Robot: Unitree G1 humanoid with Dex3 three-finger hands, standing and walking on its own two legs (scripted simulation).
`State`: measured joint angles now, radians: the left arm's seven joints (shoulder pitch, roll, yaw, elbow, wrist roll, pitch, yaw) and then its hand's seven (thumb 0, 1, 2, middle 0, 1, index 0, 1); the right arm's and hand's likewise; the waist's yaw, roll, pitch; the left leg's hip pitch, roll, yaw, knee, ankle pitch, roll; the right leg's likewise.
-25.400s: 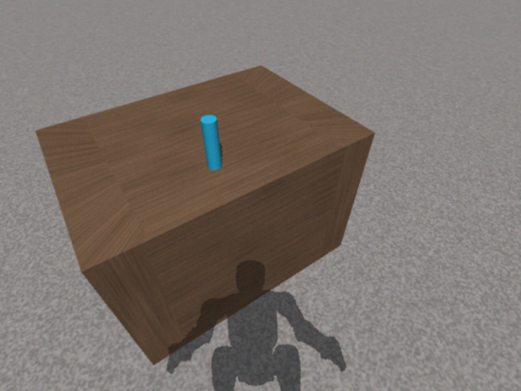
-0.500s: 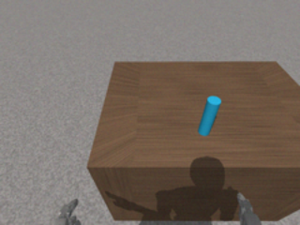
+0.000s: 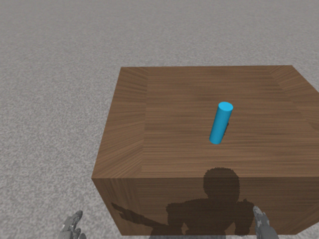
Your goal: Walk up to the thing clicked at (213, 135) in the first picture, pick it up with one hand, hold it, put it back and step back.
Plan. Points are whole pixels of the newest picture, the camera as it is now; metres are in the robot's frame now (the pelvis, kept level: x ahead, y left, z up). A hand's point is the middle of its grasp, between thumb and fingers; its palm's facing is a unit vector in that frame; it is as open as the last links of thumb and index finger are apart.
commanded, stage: home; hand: right
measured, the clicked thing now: (220, 124) +0.51 -0.19 +0.01
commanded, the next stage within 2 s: stand in 1.16 s
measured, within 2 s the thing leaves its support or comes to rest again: neither
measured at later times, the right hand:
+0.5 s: hand out of the picture +0.17 -0.18 -0.05, palm faces +0.14 +0.95 -0.27, open 17.4 cm
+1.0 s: hand out of the picture +0.15 -0.21 -0.09, palm faces -0.03 +0.94 -0.35, open 17.4 cm
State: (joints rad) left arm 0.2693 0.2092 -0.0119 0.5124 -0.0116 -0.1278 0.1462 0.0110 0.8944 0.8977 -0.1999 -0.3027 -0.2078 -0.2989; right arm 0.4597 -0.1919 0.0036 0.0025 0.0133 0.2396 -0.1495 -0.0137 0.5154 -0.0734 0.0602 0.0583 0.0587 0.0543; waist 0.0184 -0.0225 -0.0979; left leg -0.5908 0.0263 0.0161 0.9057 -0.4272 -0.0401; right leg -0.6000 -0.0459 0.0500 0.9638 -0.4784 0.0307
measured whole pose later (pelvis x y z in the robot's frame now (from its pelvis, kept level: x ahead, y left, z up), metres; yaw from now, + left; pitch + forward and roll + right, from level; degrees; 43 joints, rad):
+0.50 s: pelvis +0.00 +0.00 +0.00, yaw +0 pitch +6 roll +2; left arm 0.27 0.21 -0.01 0.52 -0.01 -0.14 0.16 0.01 0.89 0.90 -0.20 -0.30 -0.21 -0.30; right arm 0.46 -0.19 0.00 -0.01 0.01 0.26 -0.15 -0.01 0.52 -0.07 0.06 0.06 0.06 0.05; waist 0.02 -0.02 -0.10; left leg -0.59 0.03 0.02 0.91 -0.43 -0.04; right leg -0.60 -0.05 0.05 0.97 -0.48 0.03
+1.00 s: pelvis -0.01 +0.00 +0.00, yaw +0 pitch +2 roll +0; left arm 0.19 0.28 -0.02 0.71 0.08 -0.06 0.04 0.01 0.89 0.90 -0.20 -0.30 -0.21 -0.30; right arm 0.30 -0.29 0.02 0.40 -0.07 0.06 -0.05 -0.01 0.52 -0.07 0.06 0.06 0.06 0.05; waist 0.00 0.02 -0.02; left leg -0.51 0.05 0.00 0.90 -0.42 -0.04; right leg -0.50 -0.02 0.03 0.92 -0.45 0.01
